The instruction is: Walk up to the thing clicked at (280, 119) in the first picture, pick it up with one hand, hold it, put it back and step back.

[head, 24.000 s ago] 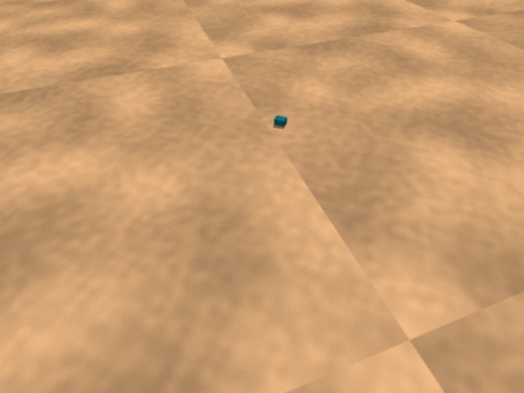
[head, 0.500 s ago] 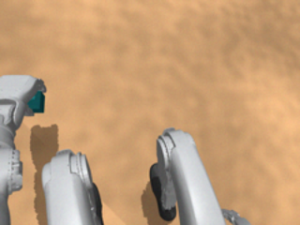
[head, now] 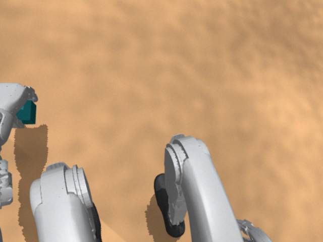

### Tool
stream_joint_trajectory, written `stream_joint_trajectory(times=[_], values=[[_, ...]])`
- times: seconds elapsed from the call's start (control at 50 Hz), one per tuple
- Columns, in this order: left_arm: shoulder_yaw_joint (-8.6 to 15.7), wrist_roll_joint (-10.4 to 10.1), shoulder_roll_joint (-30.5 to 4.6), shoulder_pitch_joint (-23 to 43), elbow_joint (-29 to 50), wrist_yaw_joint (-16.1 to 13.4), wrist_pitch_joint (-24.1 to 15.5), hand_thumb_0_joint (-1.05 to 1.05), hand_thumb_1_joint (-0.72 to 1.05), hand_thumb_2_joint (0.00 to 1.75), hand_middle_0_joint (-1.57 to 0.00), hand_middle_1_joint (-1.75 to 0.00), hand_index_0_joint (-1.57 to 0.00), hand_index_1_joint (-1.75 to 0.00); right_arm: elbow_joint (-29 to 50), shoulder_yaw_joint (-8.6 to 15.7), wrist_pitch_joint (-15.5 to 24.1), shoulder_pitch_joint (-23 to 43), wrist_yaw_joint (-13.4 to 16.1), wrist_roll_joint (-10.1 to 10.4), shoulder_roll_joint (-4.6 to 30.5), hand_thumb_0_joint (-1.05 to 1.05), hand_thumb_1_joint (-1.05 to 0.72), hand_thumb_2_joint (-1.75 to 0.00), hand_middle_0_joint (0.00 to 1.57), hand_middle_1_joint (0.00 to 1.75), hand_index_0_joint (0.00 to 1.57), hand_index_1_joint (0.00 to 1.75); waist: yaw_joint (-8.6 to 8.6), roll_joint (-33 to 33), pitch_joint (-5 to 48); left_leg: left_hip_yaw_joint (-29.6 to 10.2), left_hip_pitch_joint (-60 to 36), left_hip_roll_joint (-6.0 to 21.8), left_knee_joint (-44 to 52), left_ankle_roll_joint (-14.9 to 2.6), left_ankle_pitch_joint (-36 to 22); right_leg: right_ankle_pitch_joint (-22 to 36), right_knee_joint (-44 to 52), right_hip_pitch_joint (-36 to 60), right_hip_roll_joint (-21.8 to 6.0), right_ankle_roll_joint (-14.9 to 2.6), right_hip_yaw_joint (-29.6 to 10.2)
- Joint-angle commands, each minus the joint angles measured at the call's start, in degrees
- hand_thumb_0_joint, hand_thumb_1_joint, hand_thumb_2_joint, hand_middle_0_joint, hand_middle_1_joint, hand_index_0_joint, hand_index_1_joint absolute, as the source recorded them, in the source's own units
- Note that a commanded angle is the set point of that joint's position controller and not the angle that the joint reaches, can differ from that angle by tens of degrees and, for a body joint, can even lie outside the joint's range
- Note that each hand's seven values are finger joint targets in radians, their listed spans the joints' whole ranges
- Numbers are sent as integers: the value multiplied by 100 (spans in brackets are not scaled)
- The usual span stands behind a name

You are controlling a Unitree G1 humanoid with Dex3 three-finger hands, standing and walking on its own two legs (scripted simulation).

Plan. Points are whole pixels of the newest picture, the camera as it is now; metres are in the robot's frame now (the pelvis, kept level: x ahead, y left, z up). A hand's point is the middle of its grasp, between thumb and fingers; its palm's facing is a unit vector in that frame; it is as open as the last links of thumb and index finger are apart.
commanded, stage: rest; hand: left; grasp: from above
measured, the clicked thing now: (16, 112) +0.47 +0.28 -0.22
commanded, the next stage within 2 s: open in 1.50 s
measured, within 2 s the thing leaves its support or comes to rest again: rests again in 1.26 s
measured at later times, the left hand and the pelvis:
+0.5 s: hand (20, 114) +0.47 +0.28 -0.23, palm faces -0.49 -0.03 -0.87, open 8.1 cm; pelvis +0.00 +0.00 -0.02, yaw -3 degrees
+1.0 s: hand (24, 114) +0.47 +0.28 -0.25, palm faces -0.48 -0.04 -0.88, open 8.1 cm; pelvis +0.00 +0.00 -0.02, yaw -4 degrees
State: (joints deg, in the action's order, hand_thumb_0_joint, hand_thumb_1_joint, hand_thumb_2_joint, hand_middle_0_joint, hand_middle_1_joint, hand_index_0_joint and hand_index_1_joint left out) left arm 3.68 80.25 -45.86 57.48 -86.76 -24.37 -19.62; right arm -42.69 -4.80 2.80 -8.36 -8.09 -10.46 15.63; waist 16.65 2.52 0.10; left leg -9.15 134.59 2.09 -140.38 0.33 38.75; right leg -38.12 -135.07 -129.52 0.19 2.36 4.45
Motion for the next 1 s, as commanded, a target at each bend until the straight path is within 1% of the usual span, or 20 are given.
stream_joint_trajectory(times=[0.0,0.06,0.18,0.2,0.32,0.34,0.36,0.42,0.52,0.56,0.58,0.6,0.68,0.7,0.8,0.86,0.9,0.92,0.94,0.98], values=[[306,-73,-1534,2034,848,-486,26,0,77,35,-113,-27,-115,-25,47,446,69,-1123,34,-74,1560,0,-91,-90,20,30,20,30,110,-2211,3870,577,-3093,-146,1295,-149,-942,1184,1240,1685,245,-399,583],[219,-69,-1394,1921,668,-522,129,0,76,38,-111,-25,-113,-23,-38,397,102,-1220,2,-113,1532,0,-90,-89,20,30,20,30,139,-2224,3794,593,-2958,-153,1232,-164,-927,1206,1199,1725,248,-388,574],[255,-80,-1545,1877,508,-449,178,0,69,34,-104,-26,-107,-23,68,320,193,-1179,-15,-162,1679,0,-90,-89,20,30,20,30,258,-2199,3599,508,-2961,-149,1103,-154,-990,1254,1080,1629,261,-385,686],[481,-97,-1835,1810,462,-477,165,0,70,34,-104,-26,-108,-23,15,308,187,-1235,-21,-188,1695,0,-90,-89,20,30,20,30,214,-2209,3653,496,-2858,-140,1106,-154,-983,1254,1075,1771,276,-387,682],[500,-51,-1875,1824,341,-480,58,0,72,33,-106,-27,-110,-23,116,176,189,-1172,-67,-325,1782,0,-90,-90,20,30,20,30,415,-2122,3452,474,-2725,-127,837,-153,-1173,1448,1017,1834,301,-380,737],[604,-55,-2053,1722,396,-509,28,0,71,33,-106,-26,-109,-23,89,149,181,-1169,-65,-338,1748,0,-90,-90,20,30,20,30,312,-2215,3544,458,-2739,-110,897,-152,-1150,1436,1014,1975,312,-370,713],[605,-46,-2037,1587,356,-529,24,0,70,33,-106,-26,-109,-23,96,156,165,-1173,-50,-332,1760,0,-90,-90,20,30,20,30,263,-2188,3578,454,-2789,-102,893,-138,-1166,1447,1029,1981,327,-383,706],[444,-26,-1888,1738,393,-596,-39,0,72,31,-105,-26,-109,-22,193,120,201,-1090,-70,-422,1816,0,-90,-90,20,30,20,30,401,-2248,3402,433,-2711,-107,875,-130,-972,1266,1024,1850,336,-387,768],[541,70,-2165,1735,300,-760,-40,0,75,32,-107,-25,-111,-22,192,20,275,-1056,-100,-492,1883,0,-90,-90,20,30,20,30,438,-2342,3230,377,-2853,-81,803,-100,-963,1230,912,1632,354,-394,866],[555,74,-2141,1667,288,-858,-39,0,75,30,-107,-26,-111,-21,185,24,292,-1009,-94,-517,1915,0,-90,-90,20,30,20,30,429,-2368,3240,344,-2882,-71,859,-85,-947,1218,914,1632,378,-399,913],[414,73,-1990,1710,210,-860,-33,0,76,29,-107,-26,-112,-21,263,-2,341,-934,-123,-537,1903,0,-90,-90,20,30,20,30,482,-2426,3113,342,-2852,-68,848,-76,-892,1160,879,1557,371,-404,923],[520,81,-2142,1635,176,-900,5,0,76,30,-107,-27,-112,-22,197,-45,362,-964,-147,-546,1854,0,-90,-90,20,30,20,30,449,-2466,3180,332,-2908,-46,859,-82,-959,1257,862,1656,385,-387,913],[473,10,-2106,1640,138,-1005,112,0,76,32,-110,-24,-113,-21,150,-62,450,-946,-193,-573,1914,0,-90,-90,20,30,20,30,480,-2479,3251,333,-2825,-40,790,-93,-1081,1431,870,1805,401,-382,870],[390,-2,-1984,1655,161,-1010,138,0,76,34,-110,-25,-113,-22,199,-84,469,-920,-204,-570,1907,0,-90,-90,20,30,20,30,507,-2472,3288,333,-2891,-43,779,-97,-1182,1557,869,1836,403,-359,900],[545,-34,-2209,1608,-85,-996,257,0,76,28,-109,-24,-112,-20,186,-163,525,-974,-268,-590,1965,0,-90,-90,20,30,20,30,570,-2434,3043,298,-2765,-33,742,-102,-1115,1508,832,1804,394,-361,944],[395,-84,-2076,1698,-42,-933,255,0,75,27,-108,-24,-112,-20,251,-161,575,-947,-296,-589,2017,0,-90,-90,20,30,20,30,677,-2505,3024,269,-2883,-24,771,-86,-1063,1480,820,1791,403,-341,970],[468,-132,-2195,1570,-74,-931,254,0,73,26,-107,-23,-110,-19,239,-177,584,-896,-291,-583,2035,0,-90,-90,20,30,20,30,587,-2477,3082,256,-2854,-27,793,-84,-1085,1476,864,1882,411,-352,985],[409,-113,-2178,1644,-66,-896,240,0,73,26,-107,-23,-111,-19,279,-211,595,-924,-314,-583,2035,0,-90,-90,20,30,20,30,671,-2555,3020,263,-2847,-22,746,-83,-1102,1503,822,1873,399,-349,975],[488,-149,-2272,1590,-135,-914,216,0,72,26,-106,-23,-109,-20,261,-294,582,-854,-311,-575,1925,0,-90,-90,20,30,20,30,588,-2413,3035,230,-2688,-6,772,-97,-959,1381,849,1946,424,-369,958],[454,-133,-2251,1631,-69,-896,182,0,72,27,-106,-23,-109,-19,301,-277,589,-879,-315,-576,2012,0,-90,-90,20,30,20,30,663,-2403,2938,239,-2744,-24,729,-97,-972,1382,852,1849,406,-355,993]])
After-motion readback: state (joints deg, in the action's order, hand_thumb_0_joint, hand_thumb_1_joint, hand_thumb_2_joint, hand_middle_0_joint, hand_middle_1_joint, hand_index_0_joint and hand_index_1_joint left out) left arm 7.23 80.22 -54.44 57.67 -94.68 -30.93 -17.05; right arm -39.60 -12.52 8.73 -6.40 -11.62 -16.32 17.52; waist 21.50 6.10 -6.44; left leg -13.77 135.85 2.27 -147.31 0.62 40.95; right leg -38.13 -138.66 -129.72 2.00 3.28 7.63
